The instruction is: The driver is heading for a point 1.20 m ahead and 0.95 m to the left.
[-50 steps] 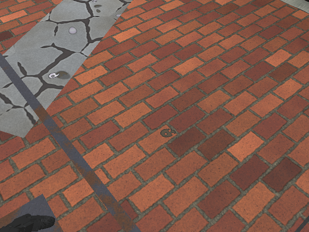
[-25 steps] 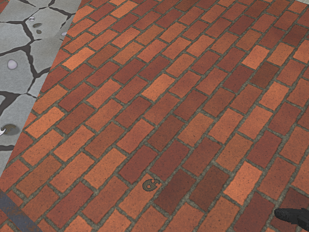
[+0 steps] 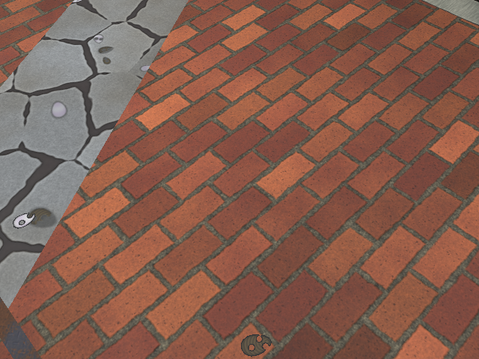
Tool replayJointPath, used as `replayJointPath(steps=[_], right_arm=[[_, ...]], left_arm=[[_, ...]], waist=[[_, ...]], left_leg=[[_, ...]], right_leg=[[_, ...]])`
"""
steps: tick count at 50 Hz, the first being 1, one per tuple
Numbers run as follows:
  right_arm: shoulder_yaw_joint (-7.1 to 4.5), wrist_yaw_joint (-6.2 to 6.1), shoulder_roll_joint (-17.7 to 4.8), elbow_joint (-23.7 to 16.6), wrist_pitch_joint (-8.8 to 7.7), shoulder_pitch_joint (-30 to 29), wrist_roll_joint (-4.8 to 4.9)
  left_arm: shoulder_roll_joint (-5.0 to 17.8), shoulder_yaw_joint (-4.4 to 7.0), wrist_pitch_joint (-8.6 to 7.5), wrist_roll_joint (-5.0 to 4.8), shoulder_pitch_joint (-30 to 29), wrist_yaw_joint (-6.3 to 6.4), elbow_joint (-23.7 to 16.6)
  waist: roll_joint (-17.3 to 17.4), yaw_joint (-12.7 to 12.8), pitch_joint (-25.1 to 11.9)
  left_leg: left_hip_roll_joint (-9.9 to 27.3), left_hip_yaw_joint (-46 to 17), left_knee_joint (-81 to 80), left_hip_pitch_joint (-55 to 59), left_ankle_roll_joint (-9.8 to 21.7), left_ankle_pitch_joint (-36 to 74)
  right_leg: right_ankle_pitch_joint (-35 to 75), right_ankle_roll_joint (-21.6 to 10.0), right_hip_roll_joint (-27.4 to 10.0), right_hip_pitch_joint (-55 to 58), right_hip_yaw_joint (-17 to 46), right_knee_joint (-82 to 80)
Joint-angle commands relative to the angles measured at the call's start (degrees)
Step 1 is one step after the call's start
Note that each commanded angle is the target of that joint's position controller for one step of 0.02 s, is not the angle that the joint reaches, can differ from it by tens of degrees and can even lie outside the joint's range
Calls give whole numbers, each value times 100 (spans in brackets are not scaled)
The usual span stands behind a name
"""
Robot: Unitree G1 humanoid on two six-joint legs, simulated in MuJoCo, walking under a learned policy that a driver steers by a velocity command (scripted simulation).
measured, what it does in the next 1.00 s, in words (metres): steps on the spot, turning left: right foot, then left foot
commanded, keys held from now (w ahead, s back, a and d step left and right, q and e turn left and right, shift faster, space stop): q+shift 1.00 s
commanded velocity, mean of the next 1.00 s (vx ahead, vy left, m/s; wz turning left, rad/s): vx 0.01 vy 0.00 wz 0.95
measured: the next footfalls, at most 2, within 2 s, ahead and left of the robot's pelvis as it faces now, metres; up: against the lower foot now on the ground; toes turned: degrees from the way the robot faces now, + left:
right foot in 0.02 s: +0.09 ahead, -0.13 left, +0.00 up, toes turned +11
left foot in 0.46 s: +0.00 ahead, +0.13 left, +0.00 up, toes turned +31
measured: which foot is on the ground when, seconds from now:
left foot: down 0.00-0.04, up 0.06-0.44, down 0.46-0.88, up 0.90-1.00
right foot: up 0.00-0.00, down 0.02-0.46, up 0.48-0.86, down 0.88-1.00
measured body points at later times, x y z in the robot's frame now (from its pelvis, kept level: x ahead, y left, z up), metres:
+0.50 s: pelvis +0.01 +0.01 +0.00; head +0.04 +0.05 +0.44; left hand +0.00 +0.34 -0.11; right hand +0.30 -0.15 -0.08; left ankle -0.04 +0.11 -0.73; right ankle +0.05 -0.14 -0.71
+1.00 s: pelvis +0.04 +0.01 +0.01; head +0.08 +0.03 +0.46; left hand -0.10 +0.31 -0.07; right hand +0.39 +0.00 -0.07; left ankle -0.07 +0.07 -0.65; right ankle +0.16 -0.03 -0.73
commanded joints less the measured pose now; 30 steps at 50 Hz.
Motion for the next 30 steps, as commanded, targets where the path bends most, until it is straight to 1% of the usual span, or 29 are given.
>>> replayJointPath(steps=[1, 2, 3, 4, 5, 6, 7, 8, 9, 10, 11, 12, 15, 17, 18, 20, 21, 22, 23, 24, 25, 26, 27, 28, 29, 30], right_arm=[[-210, -54, -677, -568, 1, -291, 63], [-156, -30, -435, -738, -8, -387, 104], [-220, 43, -636, -730, -108, -81, 62], [-322, 84, -1006, -519, -117, 136, 35], [-347, 86, -1025, -335, -67, 315, 23], [-317, 59, -888, -233, -6, 452, -12], [-254, 80, -727, -235, 35, 486, -15], [-205, 106, -639, -315, 52, 381, 15], [-151, 121, -553, -445, 53, 151, 55], [-105, 132, -491, -570, 46, -111, 81], [-74, 149, -455, -672, 40, -302, 80], [-46, 177, -419, -748, 34, -399, 70], [17, 277, -327, -870, 26, -493, 48], [-10, 316, -395, -856, 58, -426, 51], [-39, 328, -447, -847, 92, -401, 53], [-92, 360, -497, -846, 183, -372, 61], [-123, 377, -492, -806, 218, -271, 67], [-179, 357, -516, -703, 232, -28, 74], [-315, 275, -798, -541, 215, 420, 53], [-531, 171, -1684, -600, 156, 753, 30], [-493, 231, -1811, -812, -41, 509, -227], [-419, 285, -1462, -766, -175, 448, -238], [-361, 232, -1314, -682, -240, 238, -138], [-306, 161, -1114, -712, -218, -76, -6], [-250, 101, -1011, -774, -163, -394, 63], [-228, 55, -996, -830, -127, -512, 28]], left_arm=[[940, 348, -130, -3, 909, -11, -101], [1419, 452, -98, 200, 932, 14, -101], [1287, 424, -114, 416, 391, 17, -278], [849, 307, -123, 397, -113, 80, -534], [604, 247, -111, 278, -422, 135, -641], [557, 219, -97, 164, -522, 175, -688], [552, 191, -78, 125, -476, 203, -688], [582, 182, -56, 141, -373, 232, -683], [628, 193, -32, 161, -217, 251, -656], [681, 211, -9, 184, -5, 264, -620], [753, 239, 10, 199, 183, 266, -587], [847, 277, 25, 203, 302, 256, -565], [1121, 404, 35, 176, 311, 174, -574], [1239, 473, 22, 135, 200, 98, -595], [1266, 501, 1, 95, 186, 54, -586], [1270, 542, -58, -21, 193, -31, -553], [1247, 555, -78, -79, 158, -60, -534], [1142, 549, -89, -131, 192, -83, -476], [897, 507, -105, -99, 540, -130, -325], [573, 412, -119, 177, 458, -153, -598], [558, 363, -164, 271, -157, -86, -959], [848, 426, -163, 157, -527, -38, -992], [837, 427, -181, 86, -568, 6, -998], [873, 448, -181, 134, -399, 67, -873], [944, 476, -171, 171, -247, 94, -839], [911, 470, -174, 177, -162, 69, -790]], waist=[[585, 486, -1083], [-951, 359, -978], [-1832, 98, -911], [-1418, -37, -827], [-1043, -104, -707], [-851, -106, -662], [-792, -41, -546], [-775, 16, -480], [-837, 136, -422], [-897, 304, -417], [-940, 441, -467], [-981, 516, -543], [-1094, 554, -696], [-1167, 482, -734], [-1212, 456, -741], [-1253, 387, -758], [-1215, 281, -789], [-1073, 135, -850], [-402, 9, -944], [1521, 88, -876], [1758, -89, -1464], [1011, -277, -1447], [845, -68, -1137], [461, 121, -1023], [440, 300, -957], [472, 379, -1010]], left_leg=[[816, -1490, -448, -166, 281, -2818], [105, -306, 1018, -1233, 14, -3282], [123, 257, 2626, -1497, -212, -3018], [437, 406, 3463, -1422, -350, -2602], [479, 534, 3853, -1281, -417, -2233], [527, 635, 4328, -1357, -492, -1964], [609, 761, 4780, -1455, -575, -1843], [731, 956, 4873, -1515, -644, -1705], [859, 1101, 4634, -1658, -708, -1555], [973, 1176, 4319, -1801, -773, -1467], [1076, 1202, 4040, -1849, -830, -1467], [1169, 1218, 3767, -1785, -858, -1523], [1331, 1390, 2931, -1150, -766, -1723], [1281, 1616, 2404, -564, -630, -1768], [1243, 1707, 2151, -355, -554, -1785], [1187, 1794, 1525, -1, -357, -1757], [1118, 1866, 1018, 319, -221, -1533], [964, 1917, 391, 895, -41, -1086], [946, 1485, -222, 1914, 239, -136], [2425, -752, -163, 3213, 918, 2831], [3124, -2117, -291, 3025, 2045, 2855], [2859, -1592, -458, 2989, 1952, 2248], [2510, -1190, -468, 2728, 1624, 1807], [2249, -928, -423, 2525, 1338, 1493], [2106, -755, -417, 2156, 1212, 1478], [1976, -682, -404, 1875, 1173, 1590]], right_leg=[[382, -383, -566, 1791, 109, -1370], [-96, -1118, -1869, 2046, 1594, -1852], [373, -1588, -2571, 1600, 2383, -2095], [644, -1514, -2434, 1385, 1784, -2007], [780, -1230, -1996, 1187, 1074, -1855], [943, -1078, -1754, 1255, 667, -1735], [1295, -1112, -1699, 1200, 352, -1702], [1517, -1154, -1631, 1194, 50, -1717], [1630, -1208, -1594, 1361, -153, -1726], [1754, -1281, -1635, 1643, -242, -1710], [1892, -1358, -1736, 1907, -279, -1685], [2018, -1415, -1844, 2092, -331, -1651], [2276, -1441, -2070, 2069, -690, -1574], [2408, -1360, -2145, 1832, -982, -1518], [2461, -1310, -2199, 1803, -1081, -1451], [2481, -1145, -2325, 1864, -1224, -1197], [2427, -981, -2331, 1829, -1368, -943], [2182, -708, -2230, 1595, -1629, -484], [1522, -306, -1872, 879, -1998, 466], [-1641, 262, -1121, -1286, -2329, 2489], [-2368, 419, -506, -2213, -1045, 3547], [-1981, 311, -582, -2297, -616, 3903], [-1420, 173, -599, -2335, -486, 3741], [-981, 144, -677, -2276, -416, 3477], [-684, 155, -649, -1999, -395, 3186], [-458, 181, -512, -1665, -444, 3061]])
